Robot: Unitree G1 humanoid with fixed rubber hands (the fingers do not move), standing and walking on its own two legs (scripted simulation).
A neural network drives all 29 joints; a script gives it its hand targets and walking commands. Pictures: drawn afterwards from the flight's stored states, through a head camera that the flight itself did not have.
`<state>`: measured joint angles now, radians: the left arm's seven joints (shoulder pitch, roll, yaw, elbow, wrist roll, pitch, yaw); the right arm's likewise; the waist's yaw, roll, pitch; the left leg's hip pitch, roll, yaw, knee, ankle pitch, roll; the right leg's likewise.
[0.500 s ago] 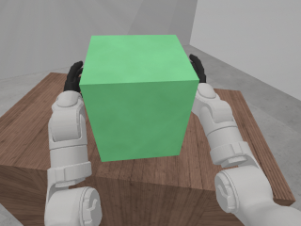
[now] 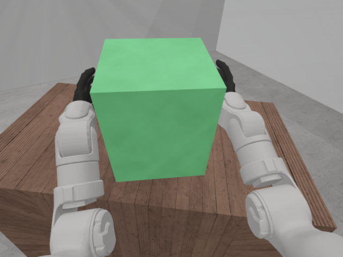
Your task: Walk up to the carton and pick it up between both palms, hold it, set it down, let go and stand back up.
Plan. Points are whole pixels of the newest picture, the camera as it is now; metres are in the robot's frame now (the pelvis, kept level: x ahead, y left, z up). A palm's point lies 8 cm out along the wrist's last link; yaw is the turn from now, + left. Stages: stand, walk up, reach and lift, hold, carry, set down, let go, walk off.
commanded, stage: hold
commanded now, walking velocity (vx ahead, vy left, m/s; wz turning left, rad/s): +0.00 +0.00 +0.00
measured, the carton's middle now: (157, 111) +0.37 +0.01 +0.20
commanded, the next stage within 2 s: none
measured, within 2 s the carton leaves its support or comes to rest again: neither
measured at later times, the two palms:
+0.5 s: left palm (84, 104) +0.36 +0.16 +0.23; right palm (224, 95) +0.37 -0.14 +0.24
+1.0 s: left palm (83, 105) +0.36 +0.16 +0.23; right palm (224, 95) +0.37 -0.14 +0.24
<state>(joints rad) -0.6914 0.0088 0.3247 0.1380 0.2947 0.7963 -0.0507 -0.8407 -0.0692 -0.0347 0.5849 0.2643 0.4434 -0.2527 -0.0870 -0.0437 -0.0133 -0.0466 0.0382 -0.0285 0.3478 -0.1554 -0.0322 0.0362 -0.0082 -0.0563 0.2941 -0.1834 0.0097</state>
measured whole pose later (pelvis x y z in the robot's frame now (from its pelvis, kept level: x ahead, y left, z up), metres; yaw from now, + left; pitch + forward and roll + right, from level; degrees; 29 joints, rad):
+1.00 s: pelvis +0.00 +0.00 +0.00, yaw +0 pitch -8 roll -1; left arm -0.69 0.01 0.32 0.13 0.29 0.81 -0.05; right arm -0.84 -0.08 -0.03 0.57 0.27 0.48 -0.26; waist -0.09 -0.04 -0.02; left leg -0.05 0.04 -0.03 0.35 -0.16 -0.03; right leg 0.03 -0.01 -0.06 0.29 -0.18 0.01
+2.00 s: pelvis +0.00 +0.00 +0.00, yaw +0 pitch -7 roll -1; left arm -0.71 0.01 0.33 0.17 0.28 0.80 -0.04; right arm -0.86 -0.08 -0.03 0.59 0.26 0.47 -0.26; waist -0.09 -0.03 -0.03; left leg -0.07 0.04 -0.03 0.35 -0.15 -0.03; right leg 0.01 -0.01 -0.05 0.29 -0.18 0.01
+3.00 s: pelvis +0.00 +0.00 +0.00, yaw +0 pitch -8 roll -1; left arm -0.69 0.02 0.32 0.14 0.28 0.80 -0.04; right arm -0.85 -0.08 -0.03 0.57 0.28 0.47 -0.26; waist -0.10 -0.04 -0.03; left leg -0.07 0.04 -0.04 0.37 -0.16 -0.03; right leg 0.02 -0.01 -0.06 0.30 -0.18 0.01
